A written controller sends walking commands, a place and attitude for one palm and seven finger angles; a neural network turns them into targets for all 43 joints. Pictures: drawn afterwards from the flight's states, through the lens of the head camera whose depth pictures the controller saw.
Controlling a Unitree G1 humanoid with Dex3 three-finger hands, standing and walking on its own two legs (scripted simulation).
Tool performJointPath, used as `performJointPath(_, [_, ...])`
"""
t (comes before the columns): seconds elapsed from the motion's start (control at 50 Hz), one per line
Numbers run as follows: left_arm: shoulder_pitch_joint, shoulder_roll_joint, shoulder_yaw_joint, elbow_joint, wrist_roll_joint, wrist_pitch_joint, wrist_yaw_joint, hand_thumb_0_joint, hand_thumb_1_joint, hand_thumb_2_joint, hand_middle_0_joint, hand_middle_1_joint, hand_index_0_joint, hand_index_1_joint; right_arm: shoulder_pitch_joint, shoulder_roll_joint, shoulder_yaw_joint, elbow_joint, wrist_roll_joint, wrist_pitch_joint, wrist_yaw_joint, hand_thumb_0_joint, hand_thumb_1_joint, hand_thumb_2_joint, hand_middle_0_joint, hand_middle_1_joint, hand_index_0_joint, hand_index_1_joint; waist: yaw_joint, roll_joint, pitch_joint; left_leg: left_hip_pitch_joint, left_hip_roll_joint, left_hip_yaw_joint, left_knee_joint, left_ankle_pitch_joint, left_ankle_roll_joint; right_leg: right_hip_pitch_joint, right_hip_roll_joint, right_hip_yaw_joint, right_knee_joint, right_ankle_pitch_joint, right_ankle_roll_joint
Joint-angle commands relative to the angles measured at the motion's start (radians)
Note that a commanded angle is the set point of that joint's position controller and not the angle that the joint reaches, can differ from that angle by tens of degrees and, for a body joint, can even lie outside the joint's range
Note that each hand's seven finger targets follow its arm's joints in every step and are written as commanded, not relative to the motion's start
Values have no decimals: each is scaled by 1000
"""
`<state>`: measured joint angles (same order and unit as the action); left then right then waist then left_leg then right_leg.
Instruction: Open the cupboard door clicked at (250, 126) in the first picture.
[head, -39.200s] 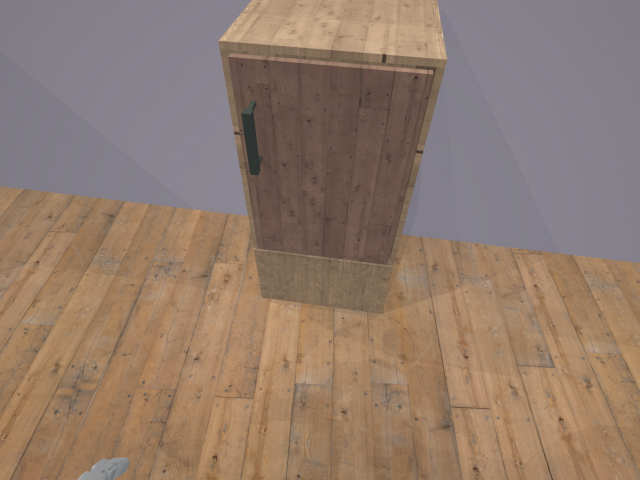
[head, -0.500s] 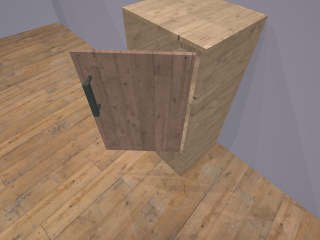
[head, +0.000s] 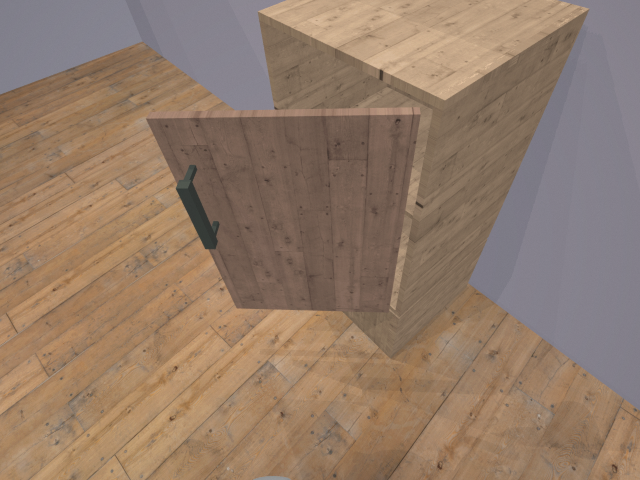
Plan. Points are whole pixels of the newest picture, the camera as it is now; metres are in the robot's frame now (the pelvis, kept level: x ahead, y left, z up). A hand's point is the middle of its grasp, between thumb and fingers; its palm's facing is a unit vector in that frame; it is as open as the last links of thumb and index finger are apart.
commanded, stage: shuffle to correct the standing spot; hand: left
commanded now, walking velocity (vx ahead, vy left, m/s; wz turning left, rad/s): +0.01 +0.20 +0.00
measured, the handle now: (201, 209) +0.54 +0.26 -0.02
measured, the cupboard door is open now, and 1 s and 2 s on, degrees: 46 46 46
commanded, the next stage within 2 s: come to a stop and stand still in 0.06 s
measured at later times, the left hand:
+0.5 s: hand out of the picture +0.03 +0.28 -0.18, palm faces +0.07 -0.97 -0.22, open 7.4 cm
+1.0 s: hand out of the picture +0.04 +0.21 -0.17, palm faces +0.00 -0.98 -0.22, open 7.3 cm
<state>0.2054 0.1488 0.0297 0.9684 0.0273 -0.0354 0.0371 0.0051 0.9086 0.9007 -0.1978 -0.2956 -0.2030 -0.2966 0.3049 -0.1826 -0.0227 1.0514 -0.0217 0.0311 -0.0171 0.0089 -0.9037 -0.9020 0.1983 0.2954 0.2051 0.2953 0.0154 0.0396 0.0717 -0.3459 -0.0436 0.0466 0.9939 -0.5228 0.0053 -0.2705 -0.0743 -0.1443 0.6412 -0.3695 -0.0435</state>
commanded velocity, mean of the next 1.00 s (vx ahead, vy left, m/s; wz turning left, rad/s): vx -0.02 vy -0.05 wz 0.00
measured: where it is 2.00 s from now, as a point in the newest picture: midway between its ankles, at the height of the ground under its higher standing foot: outside the picture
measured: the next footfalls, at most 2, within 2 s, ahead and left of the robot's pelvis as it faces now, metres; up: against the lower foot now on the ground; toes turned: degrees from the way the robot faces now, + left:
left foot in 0.30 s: +0.09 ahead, +0.20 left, +0.00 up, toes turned +5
right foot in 0.70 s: +0.02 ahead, -0.07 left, +0.00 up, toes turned -3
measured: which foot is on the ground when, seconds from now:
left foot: up 0.00-0.28, down 0.30-0.70, up 0.72-0.88, down 0.90-1.00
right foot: down 0.00-0.30, up 0.32-0.68, down 0.70-1.00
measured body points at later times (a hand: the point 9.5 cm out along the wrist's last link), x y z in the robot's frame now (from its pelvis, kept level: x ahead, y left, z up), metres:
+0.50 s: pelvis +0.02 +0.07 +0.01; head +0.04 +0.10 +0.45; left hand +0.03 +0.33 -0.16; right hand +0.10 -0.15 -0.13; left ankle +0.05 +0.20 -0.73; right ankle -0.03 -0.05 -0.67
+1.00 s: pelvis -0.03 +0.03 +0.00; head -0.03 +0.02 +0.45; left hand +0.04 +0.26 -0.15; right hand -0.04 -0.19 -0.16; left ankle +0.00 +0.12 -0.73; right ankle -0.02 -0.07 -0.73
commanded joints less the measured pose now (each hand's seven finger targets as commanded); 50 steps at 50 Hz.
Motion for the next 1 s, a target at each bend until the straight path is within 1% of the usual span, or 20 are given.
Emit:
performJointPath(0.0, [123,175,40,-8,-1,7,18,0,900,900,-200,-300,-200,-300,-24,-56,-28,-95,1,0,18,0,-900,-900,200,300,200,300,18,-224,-26,-241,77,-56,190,108,-39,120,-291,226,-273,762,-141])
performJointPath(0.18, [97,252,71,-36,17,25,1,0,900,900,-200,-300,-200,-300,-118,-34,-29,-152,14,-5,32,0,-900,-900,200,300,200,300,26,-265,-51,-69,57,56,-221,206,-62,35,-237,145,-239,486,-90])
performJointPath(0.24, [103,215,60,-27,9,42,0,0,900,900,-200,-300,-200,-300,-5,-49,-28,-115,12,-33,22,0,-900,-900,200,300,200,300,-22,-208,-114,184,49,74,-497,379,-42,-25,-155,102,-99,314,-29])
performJointPath(0.26, [143,163,47,-22,2,48,0,0,900,900,-200,-300,-200,-300,48,-109,-40,-101,8,-45,15,0,-900,-900,200,300,200,300,-33,-38,-174,308,139,1,-550,522,-24,-61,-95,69,27,129,9])
performJointPath(0.28, [190,83,29,-30,-7,59,2,0,900,900,-200,-300,-200,-300,80,-195,-54,-108,2,-55,8,0,-900,-900,200,300,200,300,-31,234,-198,323,376,-299,-613,763,66,-178,12,31,189,-248,68])
performJointPath(0.3, [173,98,24,-35,-11,65,11,0,900,900,-200,-300,-200,-300,76,-224,-52,-117,0,-42,0,0,-900,-900,200,300,200,300,-49,201,-189,215,445,-377,-668,791,160,-147,31,130,312,-309,53])
performJointPath(0.32, [151,98,25,-49,-6,60,12,0,900,900,-200,-300,-200,-300,34,-206,-42,-133,-10,-40,-1,0,-900,-900,200,300,200,300,-37,108,-105,110,457,-329,-684,690,206,-136,8,147,380,-257,34])
performJointPath(0.36, [149,89,31,5,-3,63,2,0,900,900,-200,-300,-200,-300,-43,-149,-25,-114,-15,-51,-22,0,-900,-900,200,300,200,300,-9,207,-87,98,383,-273,-682,783,158,-160,14,185,423,-148,50])
performJointPath(0.42, [150,119,40,10,-7,77,-16,0,900,900,-200,-300,-200,-300,-56,-143,-23,-113,-11,-45,-32,0,-900,-900,200,300,200,300,-10,143,-91,113,361,-179,-650,862,163,-164,34,175,449,-91,60])
performJointPath(0.48, [114,111,43,-9,-3,90,-22,0,900,900,-200,-300,-200,-300,-24,-151,-43,-100,-12,-39,-42,0,-900,-900,200,300,200,300,-26,72,-91,157,382,-190,-658,812,179,-192,46,163,412,-103,67])
performJointPath(0.62, [114,62,33,-18,-10,74,-29,0,900,900,-200,-300,-200,-300,-35,-171,-60,-90,-16,-23,-26,0,-900,-900,200,300,200,300,-25,153,-116,112,327,-185,-666,478,146,-5,61,89,11,-71,48])
performJointPath(0.64, [224,112,22,33,-7,61,1,0,900,900,-200,-300,-200,-300,-145,-224,-75,-125,13,-32,-25,0,-900,-900,200,300,200,300,49,61,-109,49,292,-64,-472,450,57,19,7,178,-180,87,21])
performJointPath(0.66, [171,171,24,-32,9,52,0,0,900,900,-200,-300,-200,-300,-120,-86,-47,-176,10,-20,0,0,-900,-900,200,300,200,300,21,-242,-34,-144,106,62,-276,104,1,-20,-84,368,-364,-80,-12])
performJointPath(0.68, [115,187,18,-54,9,31,-5,0,900,900,-200,-300,-200,-300,-125,-46,-30,-191,-10,-9,14,0,-900,-900,200,300,200,300,4,-196,-31,-143,99,6,-177,67,-14,-64,-183,433,-391,-8,-72])
performJointPath(0.72, [47,202,16,-80,16,26,-3,0,900,900,-200,-300,-200,-300,-21,-46,-37,-167,-7,-18,27,0,-900,-900,200,300,200,300,-54,-82,-137,-61,70,36,-94,123,-14,-12,-116,287,-323,101,-102])
performJointPath(0.76, [28,180,32,-83,3,14,9,0,900,900,-200,-300,-200,-300,-16,-85,-41,-172,-1,-17,14,0,-900,-900,200,300,200,300,-43,-330,-127,-132,88,-6,-33,108,-3,20,-129,317,-293,163,-124])
performJointPath(0.84, [-13,148,18,-88,-1,33,15,0,900,900,-200,-300,-200,-300,69,-38,-19,-130,0,-26,9,0,-900,-900,200,300,200,300,-82,-114,-3,166,88,4,-432,207,6,-241,-83,237,-220,-98,-71])
performJointPath(0.88, [60,84,4,-81,-11,48,11,0,900,900,-200,-300,-200,-300,97,-97,-21,-116,-15,-39,5,0,-900,-900,200,300,200,300,-47,221,61,55,261,-266,-674,110,89,-221,59,128,-37,-153,11])
performJointPath(0.92, [72,93,4,-58,-8,47,2,0,900,900,-200,-300,-200,-300,22,-113,-18,-123,-13,-39,-6,0,-900,-900,200,300,200,300,-10,196,78,-84,293,-320,-774,31,137,-82,71,103,-4,-63,16])
performJointPath(0.98, [111,90,-5,-21,-6,33,-9,0,900,900,-200,-300,-200,-300,-21,-85,-7,-121,-6,-46,-7,0,-900,-900,200,300,200,300,16,19,29,-100,206,-178,-702,32,86,48,39,165,-147,63,0])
